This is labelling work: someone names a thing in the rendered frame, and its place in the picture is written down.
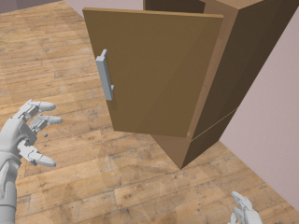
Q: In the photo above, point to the cupboard door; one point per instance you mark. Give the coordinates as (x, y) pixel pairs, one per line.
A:
(157, 62)

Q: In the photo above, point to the robot left forearm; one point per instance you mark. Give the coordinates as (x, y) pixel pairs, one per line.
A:
(9, 165)

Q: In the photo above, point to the handle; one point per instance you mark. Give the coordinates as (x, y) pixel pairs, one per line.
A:
(101, 64)

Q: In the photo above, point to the right robot hand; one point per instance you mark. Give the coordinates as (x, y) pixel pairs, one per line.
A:
(246, 215)

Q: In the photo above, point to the left robot hand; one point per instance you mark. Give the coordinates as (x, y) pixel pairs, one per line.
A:
(16, 130)

